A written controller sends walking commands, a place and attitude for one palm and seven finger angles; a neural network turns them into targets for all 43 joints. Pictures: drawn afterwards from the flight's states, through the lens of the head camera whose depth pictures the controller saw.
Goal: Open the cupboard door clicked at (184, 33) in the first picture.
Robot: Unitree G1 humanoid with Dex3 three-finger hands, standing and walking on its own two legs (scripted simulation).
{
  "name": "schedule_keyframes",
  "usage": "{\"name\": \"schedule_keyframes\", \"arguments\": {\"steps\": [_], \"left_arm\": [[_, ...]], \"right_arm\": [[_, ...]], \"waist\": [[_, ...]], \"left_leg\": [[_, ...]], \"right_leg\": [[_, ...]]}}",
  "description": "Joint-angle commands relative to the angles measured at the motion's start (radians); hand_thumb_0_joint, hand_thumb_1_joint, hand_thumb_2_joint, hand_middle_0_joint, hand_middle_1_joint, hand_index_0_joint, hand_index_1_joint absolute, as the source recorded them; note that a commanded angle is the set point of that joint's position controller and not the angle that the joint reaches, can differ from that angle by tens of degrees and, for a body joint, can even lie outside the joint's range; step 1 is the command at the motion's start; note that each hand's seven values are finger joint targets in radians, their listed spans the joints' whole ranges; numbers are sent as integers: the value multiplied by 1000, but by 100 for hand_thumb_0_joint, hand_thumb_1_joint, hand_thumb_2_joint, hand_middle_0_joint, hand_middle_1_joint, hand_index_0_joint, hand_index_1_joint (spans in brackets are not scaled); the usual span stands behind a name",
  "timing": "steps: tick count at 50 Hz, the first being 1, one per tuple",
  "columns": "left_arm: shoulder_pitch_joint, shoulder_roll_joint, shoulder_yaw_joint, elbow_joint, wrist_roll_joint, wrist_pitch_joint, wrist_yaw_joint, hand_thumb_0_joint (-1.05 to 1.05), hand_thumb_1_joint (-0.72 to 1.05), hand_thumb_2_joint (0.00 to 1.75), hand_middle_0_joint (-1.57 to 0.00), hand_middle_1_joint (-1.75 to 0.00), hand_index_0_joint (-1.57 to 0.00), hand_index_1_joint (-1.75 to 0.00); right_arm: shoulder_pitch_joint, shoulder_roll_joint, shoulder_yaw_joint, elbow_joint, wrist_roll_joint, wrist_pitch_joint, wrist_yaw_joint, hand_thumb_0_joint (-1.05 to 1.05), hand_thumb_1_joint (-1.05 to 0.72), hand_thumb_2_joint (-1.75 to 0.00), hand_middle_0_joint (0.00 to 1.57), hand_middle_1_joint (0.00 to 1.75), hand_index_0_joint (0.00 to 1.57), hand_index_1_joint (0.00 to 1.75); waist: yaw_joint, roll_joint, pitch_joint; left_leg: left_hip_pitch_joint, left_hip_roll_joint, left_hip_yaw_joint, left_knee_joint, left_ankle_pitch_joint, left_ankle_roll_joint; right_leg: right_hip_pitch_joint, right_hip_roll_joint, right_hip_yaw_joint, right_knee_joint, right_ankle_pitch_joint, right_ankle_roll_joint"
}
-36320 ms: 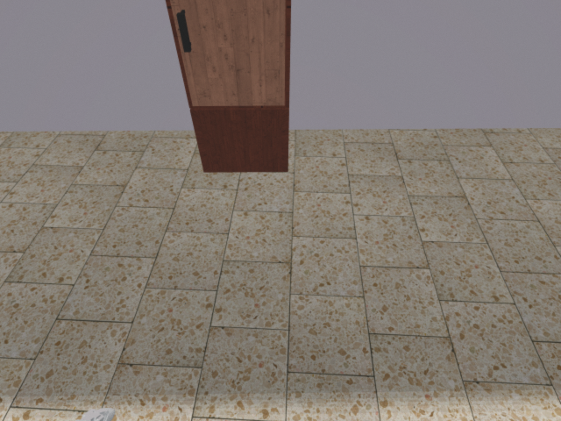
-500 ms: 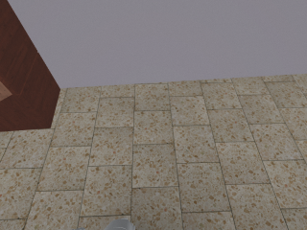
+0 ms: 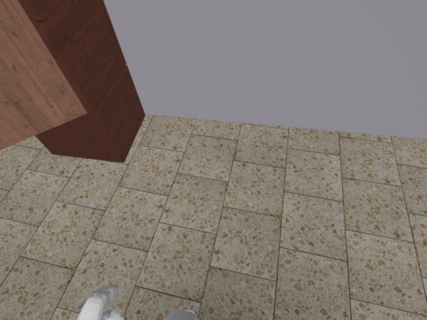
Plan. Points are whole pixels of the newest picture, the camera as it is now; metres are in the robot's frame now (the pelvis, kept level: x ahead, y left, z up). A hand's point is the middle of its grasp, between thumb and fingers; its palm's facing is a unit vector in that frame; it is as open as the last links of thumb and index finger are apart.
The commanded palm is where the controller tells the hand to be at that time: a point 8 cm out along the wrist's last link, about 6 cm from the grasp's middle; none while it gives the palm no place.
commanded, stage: turn to face it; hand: left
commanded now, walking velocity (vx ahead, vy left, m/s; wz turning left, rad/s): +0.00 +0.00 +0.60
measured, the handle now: out of the picture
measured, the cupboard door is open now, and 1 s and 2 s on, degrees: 43 43 43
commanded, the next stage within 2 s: take the last steps up to it in 0.92 s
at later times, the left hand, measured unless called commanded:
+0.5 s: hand out of the picture -0.02 +0.25 -0.18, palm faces +0.36 -0.90 -0.26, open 7.3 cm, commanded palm none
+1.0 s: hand out of the picture +0.05 +0.18 -0.14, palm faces +0.47 -0.84 -0.25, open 7.3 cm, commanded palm none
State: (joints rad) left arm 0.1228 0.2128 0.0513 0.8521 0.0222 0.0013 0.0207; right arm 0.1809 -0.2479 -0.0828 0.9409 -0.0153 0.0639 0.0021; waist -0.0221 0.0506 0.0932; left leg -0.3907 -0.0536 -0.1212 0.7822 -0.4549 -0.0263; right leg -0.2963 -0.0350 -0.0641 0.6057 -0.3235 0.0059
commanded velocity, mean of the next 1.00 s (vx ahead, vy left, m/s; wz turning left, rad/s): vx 0.00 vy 0.00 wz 0.41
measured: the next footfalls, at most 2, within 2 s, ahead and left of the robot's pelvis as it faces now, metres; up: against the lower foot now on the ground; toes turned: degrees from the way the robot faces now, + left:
left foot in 0.36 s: +0.03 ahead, +0.12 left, +0.00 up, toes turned +21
right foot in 0.84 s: +0.12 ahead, -0.10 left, +0.00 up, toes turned +23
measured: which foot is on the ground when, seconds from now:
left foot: up 0.00-0.34, down 0.36-0.86, up 0.88-1.00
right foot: down 0.00-0.36, up 0.38-0.82, down 0.84-1.00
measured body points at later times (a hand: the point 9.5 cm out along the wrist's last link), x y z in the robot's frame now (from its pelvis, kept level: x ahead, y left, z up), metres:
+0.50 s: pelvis +0.02 +0.03 +0.00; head +0.07 +0.07 +0.45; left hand -0.03 +0.29 -0.16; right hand +0.22 -0.18 -0.12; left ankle -0.01 +0.11 -0.73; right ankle +0.01 -0.13 -0.65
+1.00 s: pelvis +0.06 -0.02 +0.01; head +0.11 -0.03 +0.46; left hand +0.02 +0.22 -0.12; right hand +0.20 -0.23 -0.16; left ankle -0.04 +0.08 -0.65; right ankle +0.08 -0.11 -0.73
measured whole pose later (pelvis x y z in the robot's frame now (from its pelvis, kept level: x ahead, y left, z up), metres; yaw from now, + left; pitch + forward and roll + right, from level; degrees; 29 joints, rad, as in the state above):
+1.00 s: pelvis +0.06 -0.02 +0.01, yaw +29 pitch +0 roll +2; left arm 0.18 0.14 0.03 0.93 0.02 -0.01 0.03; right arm 0.21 -0.23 -0.07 1.02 -0.01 0.07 -0.01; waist -0.03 0.04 0.09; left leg -0.45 -0.03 -0.04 1.10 -0.45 -0.04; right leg -0.19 -0.04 -0.11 0.51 -0.32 -0.04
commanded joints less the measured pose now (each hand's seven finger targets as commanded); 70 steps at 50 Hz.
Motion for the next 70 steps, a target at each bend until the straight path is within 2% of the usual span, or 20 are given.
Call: {"name": "schedule_keyframes", "arguments": {"steps": [1,5,12,16,17,18,19,25,36,40,41,43,45,49,60,64,67,68,69,70], "left_arm": [[57,157,35,-49,-5,-10,19,0,90,90,-20,-30,-20,-30],[82,139,34,-47,-2,-18,20,0,90,90,-20,-30,-20,-30],[193,184,54,5,6,-14,14,0,90,90,-20,-30,-20,-30],[168,209,64,8,-2,-12,5,0,90,90,-20,-30,-20,-30],[148,195,63,-4,-10,-10,-1,0,90,90,-20,-30,-20,-30],[114,119,44,-51,-19,-6,-12,0,90,90,-20,-30,-20,-30],[22,116,28,-88,-7,9,0,0,90,90,-20,-30,-20,-30],[85,106,38,13,-1,30,-8,0,90,90,-20,-30,-20,-30],[13,74,20,-15,-10,27,-5,0,90,90,-20,-30,-20,-30],[106,74,24,13,-16,5,0,0,90,90,-20,-30,-20,-30],[147,102,30,24,-13,-7,4,0,90,90,-20,-30,-20,-30],[175,218,43,36,5,-18,13,0,90,90,-20,-30,-20,-30],[127,154,29,33,-5,-19,19,0,90,90,-20,-30,-20,-30],[101,100,20,32,-7,-27,18,0,90,90,-20,-30,-20,-30],[295,132,45,154,8,-49,1,0,90,90,-20,-30,-20,-30],[286,148,51,176,15,-50,-6,0,90,90,-20,-30,-20,-30],[224,165,54,177,7,-43,-13,0,90,90,-20,-30,-20,-30],[202,147,49,172,3,-40,-19,0,90,90,-20,-30,-20,-30],[204,80,39,148,-3,-37,-29,0,90,90,-20,-30,-20,-30],[116,46,20,93,-1,-35,-27,0,90,90,-20,-30,-20,-30]], "right_arm": [[-60,-91,-31,-83,-4,-7,11,0,-90,-90,20,30,20,30],[-63,-53,-12,-67,1,-3,26,0,-90,-90,20,30,20,30],[-158,-24,8,-88,5,-15,30,0,-90,-90,20,30,20,30],[-63,-61,0,-79,0,-29,24,0,-90,-90,20,30,20,30],[15,-119,-17,-65,-5,-38,22,0,-90,-90,20,30,20,30],[102,-246,-50,-57,-13,-44,15,0,-90,-90,20,30,20,30],[170,-273,-49,-32,-2,-32,9,0,-90,-90,20,30,20,30],[-13,-158,-7,-77,-6,-57,-25,0,-90,-90,20,30,20,30],[39,-144,-9,-42,-14,-48,-22,0,-90,-90,20,30,20,30],[15,-130,-12,-37,-7,-43,-23,0,-90,-90,20,30,20,30],[16,-107,-9,-37,1,-46,-19,0,-90,-90,20,30,20,30],[29,-34,-1,-59,10,-44,-9,0,-90,-90,20,30,20,30],[3,-57,-9,-23,-1,-18,-15,0,-90,-90,20,30,20,30],[24,-24,-1,26,3,-10,-1,0,-90,-90,20,30,20,30],[-144,-7,16,-10,-4,-36,24,0,-90,-90,20,30,20,30],[-173,4,22,-35,-1,-48,37,0,-90,-90,20,30,20,30],[-29,-7,26,5,-3,-64,31,0,-90,-90,20,30,20,30],[75,-56,16,34,-4,-73,20,0,-90,-90,20,30,20,30],[192,-158,-13,57,-14,-79,10,0,-90,-90,20,30,20,30],[307,-226,-24,74,-16,-72,-8,0,-90,-90,20,30,20,30]], "waist": [[18,-249,-64],[17,-240,-117],[72,-273,-105],[9,-222,-161],[-43,-103,-218],[-91,231,-252],[-108,141,-238],[13,52,-144],[-4,101,-130],[40,84,-156],[57,26,-180],[63,-307,-166],[42,-305,-97],[10,-206,-84],[103,-215,-34],[92,-216,-9],[16,-187,-45],[-38,-93,-87],[-85,185,-156],[-130,254,-141]], "left_leg": [[-216,62,47,510,-25,-20],[-189,74,120,364,36,-44],[-91,59,218,20,-3,-20],[153,28,255,-253,162,16],[363,105,171,-336,394,57],[529,415,-250,-363,823,224],[459,490,-268,-366,926,285],[278,294,-61,-421,763,199],[235,268,-139,-405,676,207],[149,222,-155,-320,641,159],[89,177,-125,-260,530,113],[-122,-19,86,113,-157,6],[-147,32,46,357,-117,-2],[-148,61,75,396,47,-25],[-201,99,151,89,21,-13],[-82,96,184,-58,21,7],[232,27,277,-285,156,25],[415,40,254,-361,151,42],[576,268,-57,-424,100,123],[573,419,-269,-529,168,226]], "right_leg": [[144,-335,213,-272,407,-143],[246,-281,18,-225,591,-100],[309,-327,-53,-153,754,-104],[214,-324,-123,16,704,-48],[59,-291,-155,190,558,2],[-257,-122,-166,453,-205,81],[-282,-101,-26,551,-358,63],[-250,-84,61,571,-82,82],[-112,-10,29,229,-115,74],[116,23,10,-96,62,53],[239,-26,49,-223,176,41],[301,-427,361,-282,490,-143],[209,-353,301,-265,629,-178],[211,-256,87,-250,647,-123],[337,-367,141,-354,235,-154],[228,-387,107,-351,129,-141],[70,-305,-19,-244,108,-79],[-28,-254,-79,-87,124,-45],[-220,-120,-169,212,-78,11],[-383,-48,-111,451,-307,22]]}}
